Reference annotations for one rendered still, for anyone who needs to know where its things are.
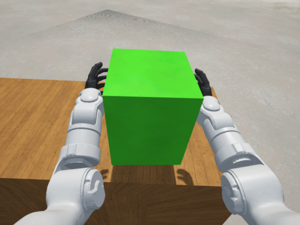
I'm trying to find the robot left forearm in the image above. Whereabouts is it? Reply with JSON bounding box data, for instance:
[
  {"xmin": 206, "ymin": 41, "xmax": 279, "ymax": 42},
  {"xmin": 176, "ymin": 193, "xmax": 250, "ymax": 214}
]
[{"xmin": 46, "ymin": 88, "xmax": 104, "ymax": 201}]

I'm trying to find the carton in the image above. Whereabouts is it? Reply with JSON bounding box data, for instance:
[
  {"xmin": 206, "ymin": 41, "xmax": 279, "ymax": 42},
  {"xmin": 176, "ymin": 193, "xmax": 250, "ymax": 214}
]
[{"xmin": 102, "ymin": 48, "xmax": 204, "ymax": 165}]

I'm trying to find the right robot hand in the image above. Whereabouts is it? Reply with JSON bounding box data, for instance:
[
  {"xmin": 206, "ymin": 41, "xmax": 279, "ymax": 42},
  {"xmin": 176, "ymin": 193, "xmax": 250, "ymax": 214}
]
[{"xmin": 194, "ymin": 68, "xmax": 212, "ymax": 97}]

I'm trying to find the left robot hand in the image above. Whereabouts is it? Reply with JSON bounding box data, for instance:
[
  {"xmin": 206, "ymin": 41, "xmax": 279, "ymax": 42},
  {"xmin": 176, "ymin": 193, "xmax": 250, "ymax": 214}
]
[{"xmin": 84, "ymin": 62, "xmax": 108, "ymax": 95}]

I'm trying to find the pedestal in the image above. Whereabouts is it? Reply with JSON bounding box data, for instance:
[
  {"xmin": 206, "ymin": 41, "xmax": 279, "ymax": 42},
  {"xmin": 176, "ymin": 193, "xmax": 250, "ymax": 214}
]
[{"xmin": 0, "ymin": 78, "xmax": 232, "ymax": 225}]

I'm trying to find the right robot upper arm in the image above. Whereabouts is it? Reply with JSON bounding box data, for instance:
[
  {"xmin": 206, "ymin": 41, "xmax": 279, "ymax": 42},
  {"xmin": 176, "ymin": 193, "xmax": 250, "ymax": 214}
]
[{"xmin": 221, "ymin": 164, "xmax": 300, "ymax": 225}]

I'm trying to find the left robot upper arm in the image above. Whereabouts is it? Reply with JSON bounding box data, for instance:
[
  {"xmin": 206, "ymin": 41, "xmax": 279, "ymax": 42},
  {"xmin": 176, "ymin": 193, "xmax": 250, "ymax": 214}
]
[{"xmin": 14, "ymin": 167, "xmax": 105, "ymax": 225}]

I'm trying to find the robot right forearm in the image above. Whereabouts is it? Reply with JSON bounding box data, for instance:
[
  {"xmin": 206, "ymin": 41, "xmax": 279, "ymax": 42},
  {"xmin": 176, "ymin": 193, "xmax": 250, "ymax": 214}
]
[{"xmin": 196, "ymin": 96, "xmax": 284, "ymax": 198}]

